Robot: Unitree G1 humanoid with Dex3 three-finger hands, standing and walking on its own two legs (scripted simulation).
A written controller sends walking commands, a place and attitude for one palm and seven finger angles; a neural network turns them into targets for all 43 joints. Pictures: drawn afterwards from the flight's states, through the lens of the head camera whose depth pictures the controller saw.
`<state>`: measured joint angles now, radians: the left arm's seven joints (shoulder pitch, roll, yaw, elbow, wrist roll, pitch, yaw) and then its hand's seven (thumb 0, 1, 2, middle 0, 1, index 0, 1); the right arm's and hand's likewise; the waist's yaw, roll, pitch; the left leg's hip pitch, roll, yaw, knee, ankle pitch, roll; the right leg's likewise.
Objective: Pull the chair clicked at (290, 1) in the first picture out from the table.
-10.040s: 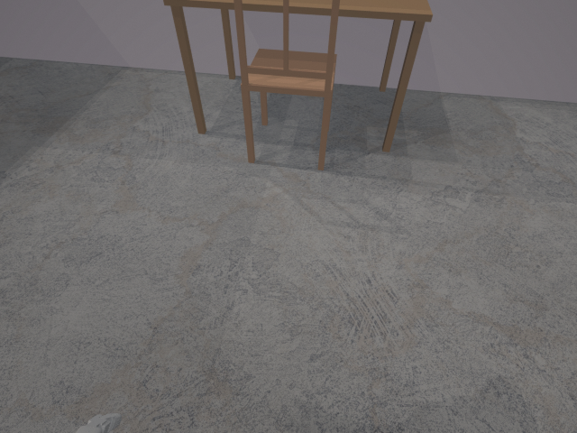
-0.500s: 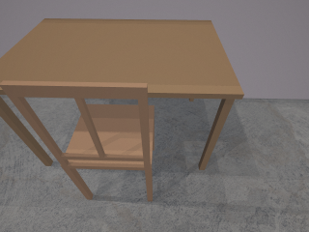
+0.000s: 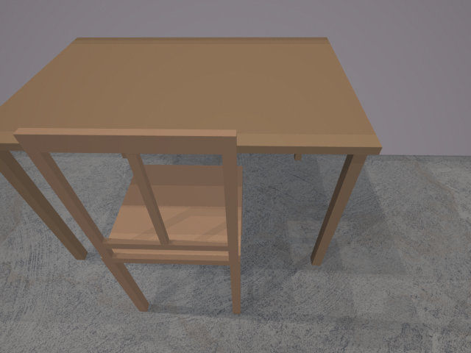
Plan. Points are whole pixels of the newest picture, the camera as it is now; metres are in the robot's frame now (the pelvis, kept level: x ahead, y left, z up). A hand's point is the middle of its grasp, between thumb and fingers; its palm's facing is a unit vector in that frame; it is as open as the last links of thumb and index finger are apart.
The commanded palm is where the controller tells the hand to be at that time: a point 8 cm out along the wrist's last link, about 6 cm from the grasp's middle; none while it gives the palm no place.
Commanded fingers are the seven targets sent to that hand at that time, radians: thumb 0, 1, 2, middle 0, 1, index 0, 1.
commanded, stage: look again from close up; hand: left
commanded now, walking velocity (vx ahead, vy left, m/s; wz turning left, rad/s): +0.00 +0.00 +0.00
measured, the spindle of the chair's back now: (151, 204) +0.45 +0.23 -0.05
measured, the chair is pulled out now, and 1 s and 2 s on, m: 0.00 0.00 0.00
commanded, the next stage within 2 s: raise the hand toward the chair's back in 0.40 s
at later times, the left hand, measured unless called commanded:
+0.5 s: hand out of the picture +0.00 +0.17 -0.18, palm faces +0.01 -0.99 -0.17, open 7.3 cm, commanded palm +0.10 +0.22 -0.07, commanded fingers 0.00 0.88 0.89 -0.20 -0.30 -0.20 -0.30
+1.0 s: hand out of the picture +0.12 +0.17 -0.09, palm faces +0.11 -0.99 -0.03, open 9.8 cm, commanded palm +0.13 +0.22 -0.06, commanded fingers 0.00 0.29 0.64 -0.14 -0.20 -0.14 -0.20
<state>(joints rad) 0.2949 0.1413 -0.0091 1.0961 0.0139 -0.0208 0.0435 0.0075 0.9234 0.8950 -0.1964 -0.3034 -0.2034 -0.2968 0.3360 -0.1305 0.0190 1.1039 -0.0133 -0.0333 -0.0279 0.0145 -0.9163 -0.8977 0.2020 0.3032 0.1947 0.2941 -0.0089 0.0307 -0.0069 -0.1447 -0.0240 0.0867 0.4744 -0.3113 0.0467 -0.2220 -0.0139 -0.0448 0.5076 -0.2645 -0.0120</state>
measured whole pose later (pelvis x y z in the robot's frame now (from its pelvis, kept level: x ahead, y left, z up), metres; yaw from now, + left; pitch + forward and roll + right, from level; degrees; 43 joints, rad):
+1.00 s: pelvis -0.04 -0.03 -0.09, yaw +3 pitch +14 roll +0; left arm 0.49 0.20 0.14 0.15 -0.20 -0.51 -0.25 0.01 0.52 0.73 -0.17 -0.24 -0.17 -0.24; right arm 0.13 -0.27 -0.07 0.45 0.01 -0.23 0.01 0.01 -0.90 -0.90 0.20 0.30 0.19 0.29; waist 0.02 -0.06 -0.12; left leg -0.85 0.02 0.02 1.16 -0.55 0.01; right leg -0.89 -0.02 -0.12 1.14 -0.50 -0.07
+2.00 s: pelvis -0.03 +0.01 -0.08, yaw +3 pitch +16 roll -3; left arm 0.32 0.27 0.20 0.04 -0.27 -0.35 -0.32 -0.01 -0.48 0.30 -0.06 -0.09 -0.07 -0.08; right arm 0.23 -0.23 0.03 0.49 0.03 -0.21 -0.03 0.02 -0.90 -0.90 0.21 0.30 0.20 0.30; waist 0.00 0.03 -0.13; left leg -0.87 0.00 0.02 1.14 -0.55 0.06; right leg -0.87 -0.03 -0.12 1.06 -0.46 -0.01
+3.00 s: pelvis -0.03 -0.01 -0.08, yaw +3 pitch +17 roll -2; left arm 0.20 0.27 0.24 0.17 -0.29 -0.43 -0.34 -0.02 -0.50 0.30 -0.06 -0.08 -0.07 -0.08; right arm 0.23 -0.26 0.01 0.55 0.02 -0.22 -0.04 0.02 -0.90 -0.90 0.21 0.30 0.20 0.29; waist -0.03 0.03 -0.14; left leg -0.89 0.01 0.00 1.14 -0.55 0.04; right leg -0.90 -0.02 -0.13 1.07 -0.47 -0.04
